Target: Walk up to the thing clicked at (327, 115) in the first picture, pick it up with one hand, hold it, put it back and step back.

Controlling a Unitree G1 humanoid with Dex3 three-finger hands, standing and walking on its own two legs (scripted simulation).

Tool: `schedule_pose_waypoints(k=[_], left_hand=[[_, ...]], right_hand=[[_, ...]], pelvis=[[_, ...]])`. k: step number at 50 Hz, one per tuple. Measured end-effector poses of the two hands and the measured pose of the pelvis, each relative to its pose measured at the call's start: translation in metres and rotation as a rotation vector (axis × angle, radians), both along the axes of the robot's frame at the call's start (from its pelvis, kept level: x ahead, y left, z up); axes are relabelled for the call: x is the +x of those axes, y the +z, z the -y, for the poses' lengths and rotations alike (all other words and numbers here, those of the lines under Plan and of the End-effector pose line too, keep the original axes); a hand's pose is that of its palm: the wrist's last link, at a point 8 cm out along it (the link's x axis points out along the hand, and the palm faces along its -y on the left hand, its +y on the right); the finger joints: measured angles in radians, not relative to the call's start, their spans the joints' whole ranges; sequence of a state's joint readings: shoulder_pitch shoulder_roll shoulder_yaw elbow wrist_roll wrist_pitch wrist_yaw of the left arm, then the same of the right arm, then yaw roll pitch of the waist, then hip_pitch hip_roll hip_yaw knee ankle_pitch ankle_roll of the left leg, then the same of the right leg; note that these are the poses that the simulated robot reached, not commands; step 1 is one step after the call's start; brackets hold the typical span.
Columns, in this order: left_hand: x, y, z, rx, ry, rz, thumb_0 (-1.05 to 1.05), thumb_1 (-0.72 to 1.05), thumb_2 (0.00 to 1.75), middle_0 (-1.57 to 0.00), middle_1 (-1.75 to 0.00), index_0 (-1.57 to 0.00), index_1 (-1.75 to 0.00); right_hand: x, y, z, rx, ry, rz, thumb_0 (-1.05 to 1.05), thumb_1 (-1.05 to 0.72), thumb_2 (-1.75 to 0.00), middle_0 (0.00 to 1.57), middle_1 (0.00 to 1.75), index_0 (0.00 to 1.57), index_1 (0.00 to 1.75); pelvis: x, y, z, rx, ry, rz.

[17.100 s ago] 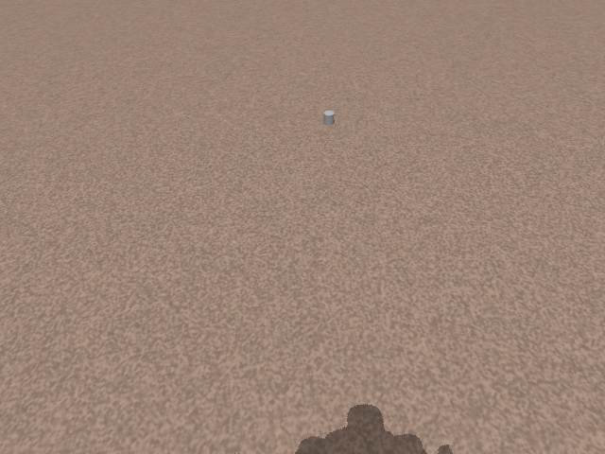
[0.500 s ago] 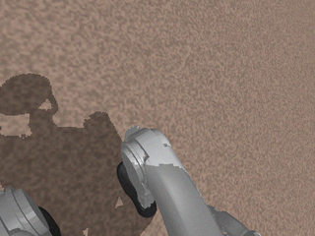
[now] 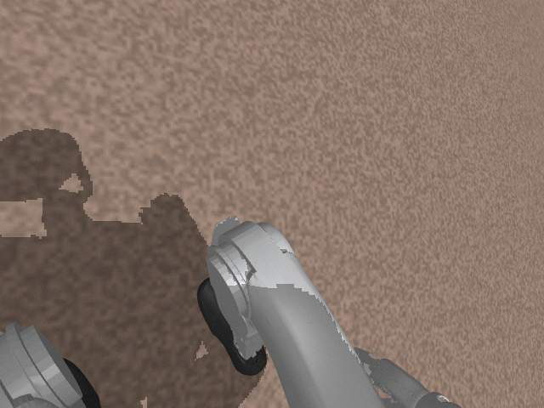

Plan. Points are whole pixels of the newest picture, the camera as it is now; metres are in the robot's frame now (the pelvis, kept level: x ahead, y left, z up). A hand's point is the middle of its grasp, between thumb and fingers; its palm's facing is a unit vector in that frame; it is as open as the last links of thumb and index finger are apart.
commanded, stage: close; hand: left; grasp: from above
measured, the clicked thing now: out of the picture +0.48 +0.33 -0.28
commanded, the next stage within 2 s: settle in 0.92 s
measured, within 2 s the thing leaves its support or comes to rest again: leaves its support in 1.32 s
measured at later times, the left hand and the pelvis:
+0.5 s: hand out of the picture +0.47 +0.32 -0.25, palm faces -0.41 -0.15 -0.90, open 8.7 cm; pelvis +0.00 +0.00 +0.00, yaw +0 degrees
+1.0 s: hand out of the picture +0.47 +0.32 -0.25, palm faces -0.42 -0.16 -0.90, open 7.8 cm; pelvis +0.00 +0.00 +0.00, yaw +0 degrees
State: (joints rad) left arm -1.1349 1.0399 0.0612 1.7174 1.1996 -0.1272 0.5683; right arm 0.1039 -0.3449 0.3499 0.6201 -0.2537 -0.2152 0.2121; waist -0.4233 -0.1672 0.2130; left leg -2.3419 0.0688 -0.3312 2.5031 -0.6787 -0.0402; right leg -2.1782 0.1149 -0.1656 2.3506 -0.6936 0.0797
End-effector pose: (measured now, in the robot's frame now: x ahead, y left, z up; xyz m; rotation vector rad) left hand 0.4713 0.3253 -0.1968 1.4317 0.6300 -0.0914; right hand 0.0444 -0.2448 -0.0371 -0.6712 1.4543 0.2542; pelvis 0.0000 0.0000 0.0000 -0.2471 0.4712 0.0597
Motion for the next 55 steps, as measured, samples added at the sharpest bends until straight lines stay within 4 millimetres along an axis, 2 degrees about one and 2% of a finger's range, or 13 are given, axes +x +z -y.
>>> schedule_pose_waypoints(k=[9,21,33,44,55], left_hand=[[-0.0021,0.0007,-0.0054,0.005,-0.010,0.001,0.00,-0.01,0.69,-0.41,-0.89,-0.45,-0.84],[-0.0001,0.0002,0.0005,-0.004,-0.036,0.018,0.00,0.18,0.60,-0.54,-0.82,-0.59,-0.77],[0.0011,0.0010,0.0003,0.018,-0.009,0.008,-0.02,0.23,0.48,-0.59,-0.73,-0.75,-0.70],[0.0024,0.0022,-0.0008,0.008,0.001,0.007,-0.02,0.25,0.38,-0.65,-0.67,-0.80,-0.62],[0.0027,0.0030,-0.0017,0.005,-0.017,0.012,-0.03,0.25,0.34,-0.70,-0.62,-0.85,-0.56]], right_hand=[[-0.0017,-0.0014,-0.0026,0.000,0.005,-0.012,0.00,-0.91,-0.90,0.20,0.30,0.20,0.29],[0.0008,-0.0033,-0.0086,0.017,0.016,-0.004,0.00,-0.91,-0.90,0.20,0.30,0.20,0.29],[0.0003,-0.0038,-0.0038,0.020,0.015,-0.001,0.00,-0.91,-0.90,0.20,0.30,0.20,0.29],[-0.0035,-0.0008,-0.0009,0.004,0.011,-0.022,0.00,-0.91,-0.90,0.20,0.29,0.20,0.29],[-0.0036,-0.0019,-0.0063,0.001,0.015,-0.014,0.00,-0.91,-0.90,0.20,0.29,0.20,0.29]], pelvis=[[-0.0002,-0.0004,-0.0012,-0.003,0.002,0.004],[0.0000,-0.0004,-0.0013,-0.007,0.001,0.007],[-0.0001,-0.0002,-0.0001,0.000,-0.002,0.002],[0.0001,0.0019,0.0008,0.000,-0.004,0.002],[-0.0016,0.0002,-0.0010,-0.007,-0.001,0.012]])
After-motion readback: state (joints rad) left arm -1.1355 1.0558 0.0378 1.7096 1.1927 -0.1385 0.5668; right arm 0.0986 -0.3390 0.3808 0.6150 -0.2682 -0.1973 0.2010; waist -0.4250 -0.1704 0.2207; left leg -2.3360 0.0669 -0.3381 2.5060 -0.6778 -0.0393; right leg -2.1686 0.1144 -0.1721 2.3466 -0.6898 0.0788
